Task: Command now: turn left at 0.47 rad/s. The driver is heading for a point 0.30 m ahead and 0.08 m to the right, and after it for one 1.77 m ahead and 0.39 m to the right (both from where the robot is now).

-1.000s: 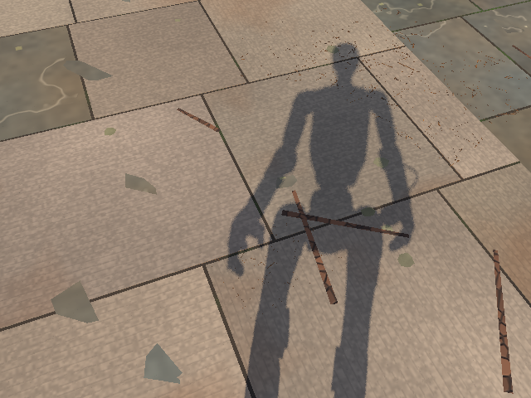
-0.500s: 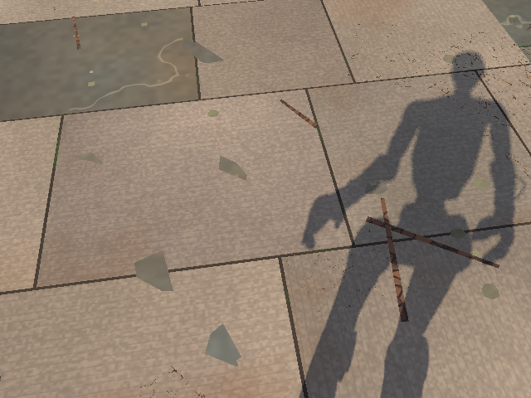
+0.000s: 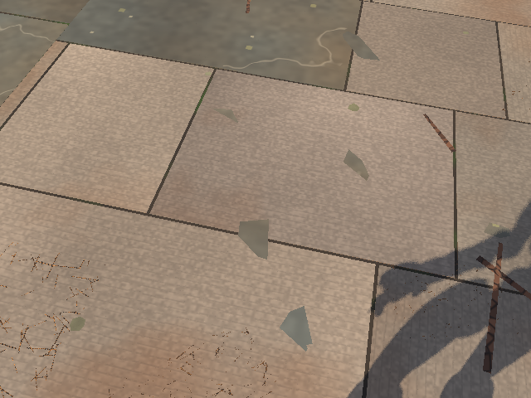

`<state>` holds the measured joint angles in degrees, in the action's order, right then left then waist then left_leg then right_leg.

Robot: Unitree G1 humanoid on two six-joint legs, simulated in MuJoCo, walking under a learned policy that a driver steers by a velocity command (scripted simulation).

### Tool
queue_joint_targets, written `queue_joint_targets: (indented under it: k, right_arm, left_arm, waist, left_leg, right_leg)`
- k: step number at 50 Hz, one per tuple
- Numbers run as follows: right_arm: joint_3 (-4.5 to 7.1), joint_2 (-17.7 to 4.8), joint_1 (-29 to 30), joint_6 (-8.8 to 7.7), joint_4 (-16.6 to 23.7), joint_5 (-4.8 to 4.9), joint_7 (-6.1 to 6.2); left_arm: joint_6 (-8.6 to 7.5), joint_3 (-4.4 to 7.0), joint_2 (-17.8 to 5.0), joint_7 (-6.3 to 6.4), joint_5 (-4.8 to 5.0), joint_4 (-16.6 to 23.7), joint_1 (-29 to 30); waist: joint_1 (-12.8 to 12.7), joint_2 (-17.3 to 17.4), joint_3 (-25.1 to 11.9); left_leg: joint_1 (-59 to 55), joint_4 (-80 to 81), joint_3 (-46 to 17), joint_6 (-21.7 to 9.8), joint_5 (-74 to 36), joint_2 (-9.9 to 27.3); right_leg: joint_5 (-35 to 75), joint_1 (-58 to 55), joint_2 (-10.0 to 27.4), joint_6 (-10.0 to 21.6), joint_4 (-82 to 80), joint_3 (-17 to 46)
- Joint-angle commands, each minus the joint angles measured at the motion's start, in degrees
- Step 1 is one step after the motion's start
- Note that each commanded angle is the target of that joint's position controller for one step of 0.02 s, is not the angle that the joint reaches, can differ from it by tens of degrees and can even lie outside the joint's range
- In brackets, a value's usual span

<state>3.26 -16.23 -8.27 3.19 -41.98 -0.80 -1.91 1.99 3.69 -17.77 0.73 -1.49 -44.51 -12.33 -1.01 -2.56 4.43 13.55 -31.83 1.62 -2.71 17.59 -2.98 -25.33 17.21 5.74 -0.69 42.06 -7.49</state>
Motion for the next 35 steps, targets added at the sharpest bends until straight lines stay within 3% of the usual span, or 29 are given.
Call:
queue_joint_targets:
  k: [1,2,3,5,8,16,20,23,26,27,28,29,30,31,32,33,35]
  right_arm:
    - [3.27,-13.2,-9.1,-1.61,1.8,0.43,1.03]
    - [2.24,-10.1,-6.4,-1.52,1.7,0.54,1.29]
    - [1.55,-8.1,-3.7,-1.28,1.8,0.13,1.49]
    - [0.73,-6.4,-4.2,-1.69,1.2,0.22,1.86]
    - [0.66,-7.1,-7.8,-3.31,-1.1,0.05,1.59]
    - [0.69,-7.6,-13.0,-6.14,-5.2,-0.68,2.11]
    - [0.72,-7.2,-15.0,-7.25,-7.2,-1.0,2.53]
    - [0.34,-6.3,-13.8,-7.54,-8.1,-0.91,2.86]
    - [0.54,-7.5,-12.6,-7.11,-8.4,-0.45,3.03]
    - [0.69,-8.1,-12.3,-6.88,-8.6,-0.13,3.15]
    - [0.65,-8.5,-11.9,-6.76,-8.4,0.27,3.29]
    - [0.14,-7.3,-12.2,-7.0,-6.8,0.29,3.44]
    - [-1.15,-1.0,-17.1,-6.86,-4.1,0.31,3.04]
    - [-0.31,-5.7,-14.7,-5.98,-4.9,-1.38,3.1]
    - [-0.17,-6.0,-12.0,-5.73,-4.4,-0.75,2.83]
    - [-0.33,-5.6,-10.1,-5.83,-4.2,-0.77,2.76]
    - [-0.35,-5.4,-10.9,-4.34,-4.3,-1.49,2.66]
  left_arm:
    - [1.09,0.58,-4.5,0.82,0.22,6.0,3.1]
    - [0.95,0.73,-4.7,0.26,0.67,5.0,2.2]
    - [0.46,1.0,-5.6,-0.42,0.48,3.9,1.2]
    - [0.27,1.32,-6.3,-1.82,-0.97,2.3,-0.2]
    - [-0.31,1.14,-4.9,-2.91,-0.91,1.4,0.6]
    - [-2.13,0.69,-3.2,-3.22,-0.29,1.2,5.2]
    - [-2.75,0.46,-2.5,-3.53,-0.13,2.1,7.2]
    - [-3.28,-0.17,-1.2,-3.73,-0.7,3.3,8.1]
    - [-3.42,0.03,-1.7,-3.56,-0.18,3.7,5.4]
    - [-3.65,0.45,-2.3,-3.32,-0.24,2.6,0.8]
    - [-4.21,1.12,-3.3,-2.87,-0.87,0.4,-6.2]
    - [-4.69,2.5,-8.2,-2.21,-1.59,-0.5,-12.9]
    - [-4.58,3.61,-15.7,-1.89,-0.71,1.6,-11.4]
    - [-3.91,3.85,-13.6,-1.95,2.8,1.0,-11.5]
    - [-3.5,2.96,-10.3,-1.61,2.55,1.6,-7.0]
    - [-3.17,1.96,-6.8,-1.54,2.08,2.2,-3.8]
    - [-2.82,1.23,-4.6,-1.25,1.87,2.4,-1.5]
  waist:
    - [4.5,10.5,-6.4]
    - [2.8,9.3,-4.9]
    - [1.5,9.1,-4.1]
    - [1.9,11.3,-3.7]
    - [2.3,8.6,-1.6]
    - [4.2,7.5,1.4]
    - [4.7,6.3,3.4]
    - [3.4,6.6,4.1]
    - [1.8,8.2,-0.5]
    - [-0.1,7.5,-3.6]
    - [-3.2,5.4,-7.7]
    - [-5.7,-0.5,-12.6]
    - [-0.5,-12.3,-18.9]
    - [-2.3,-3.5,-20.4]
    - [-0.6,-1.0,-12.4]
    - [0.3,1.7,-7.6]
    - [2.5,0.0,-6.3]
  left_leg:
    - [-11.7,12.8,-24.8,-13.5,-38.9,23.0]
    - [-10.2,14.8,-20.9,-12.1,-27.0,19.0]
    - [-10.1,17.3,-18.9,-9.7,-13.7,15.3]
    - [-11.2,21.4,-18.5,-8.8,-0.5,12.4]
    - [-13.1,24.6,-19.5,-8.8,3.3,13.0]
    - [-15.7,28.0,-16.7,-10.4,3.9,16.0]
    - [-16.7,28.1,-12.6,-10.3,0.0,17.8]
    - [-15.4,22.2,-5.5,-8.9,-23.8,17.1]
    - [-12.8,10.9,-0.6,-5.8,-48.5,15.5]
    - [-12.3,3.0,0.8,-4.5,-54.7,14.2]
    - [-9.4,-8.3,2.9,-2.6,-51.0,11.5]
    - [1.3,-25.4,5.2,0.0,-29.4,8.0]
    - [17.6,-44.2,3.6,2.5,17.8,-2.7]
    - [17.7,-47.2,-5.2,2.1,14.7,0.6]
    - [19.7,-46.8,-4.8,2.1,10.1,2.8]
    - [19.6,-42.7,-4.6,2.2,7.0,4.7]
    - [15.7,-36.8,-4.3,3.3,4.2,6.0]
  right_leg:
    - [-9.0,15.9,-2.9,-0.6,20.8,7.6]
    - [-4.1,15.5,-2.2,-0.2,20.2,8.5]
    - [0.4,15.4,-1.4,-0.1,17.8,8.7]
    - [6.0,15.6,-1.9,-0.5,17.3,7.4]
    - [9.9,17.9,-2.2,-0.7,13.7,7.1]
    - [13.1,22.8,-2.0,-0.1,5.1,7.5]
    - [14.0,24.5,-3.2,1.5,3.1,10.2]
    - [13.3,20.1,-3.2,2.7,-0.9,7.2]
    - [12.2,7.6,-6.7,5.1,-5.3,2.0]
    - [13.9,1.4,-9.0,6.2,-8.2,1.2]
    - [18.8,-7.4,-10.8,7.3,-13.5,1.8]
    - [23.9,-18.7,-0.6,10.6,-16.8,14.6]
    - [50.0,-29.3,17.8,20.3,-18.6,43.2]
    - [49.5,-25.7,15.7,22.2,-20.1,42.4]
    - [46.8,-18.9,13.3,21.0,-20.4,34.7]
    - [46.6,-13.2,9.8,18.7,-22.2,29.6]
    - [48.1,-7.6,4.7,15.3,-23.8,24.1]
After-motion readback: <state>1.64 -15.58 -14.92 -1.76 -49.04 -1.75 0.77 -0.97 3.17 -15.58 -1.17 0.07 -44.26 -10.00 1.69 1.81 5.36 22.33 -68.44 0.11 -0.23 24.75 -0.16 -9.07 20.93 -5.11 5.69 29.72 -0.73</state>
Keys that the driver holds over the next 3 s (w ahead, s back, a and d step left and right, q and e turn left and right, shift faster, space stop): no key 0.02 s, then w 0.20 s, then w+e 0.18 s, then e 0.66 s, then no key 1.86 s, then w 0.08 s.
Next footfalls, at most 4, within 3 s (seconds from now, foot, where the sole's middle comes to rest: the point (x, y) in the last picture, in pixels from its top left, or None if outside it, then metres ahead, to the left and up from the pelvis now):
0.58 right None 0.28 -0.12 -0.77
1.28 left None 0.38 0.03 -0.77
1.60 right None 0.25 -0.14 -0.77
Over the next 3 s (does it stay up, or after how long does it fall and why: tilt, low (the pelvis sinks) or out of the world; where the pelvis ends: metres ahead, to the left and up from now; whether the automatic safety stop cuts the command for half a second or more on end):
stays up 0.29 -0.06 0.01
